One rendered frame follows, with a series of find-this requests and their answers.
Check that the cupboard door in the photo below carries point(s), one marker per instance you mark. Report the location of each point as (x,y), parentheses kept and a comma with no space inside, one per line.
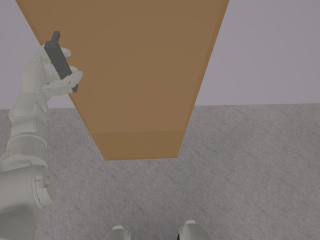
(141,59)

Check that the left robot hand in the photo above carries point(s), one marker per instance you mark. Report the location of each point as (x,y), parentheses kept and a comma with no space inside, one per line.
(35,77)

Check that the robot left shin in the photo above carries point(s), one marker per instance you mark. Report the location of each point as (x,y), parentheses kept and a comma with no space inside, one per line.
(117,227)

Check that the left robot upper arm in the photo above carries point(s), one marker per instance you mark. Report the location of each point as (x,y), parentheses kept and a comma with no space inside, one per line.
(24,194)

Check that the robot left forearm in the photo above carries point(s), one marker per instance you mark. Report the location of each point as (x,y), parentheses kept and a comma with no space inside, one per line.
(28,140)

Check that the handle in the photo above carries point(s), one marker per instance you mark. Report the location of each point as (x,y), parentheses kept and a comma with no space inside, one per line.
(57,57)

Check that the left robot thigh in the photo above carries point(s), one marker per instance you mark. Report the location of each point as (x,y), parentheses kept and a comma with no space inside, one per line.
(118,234)

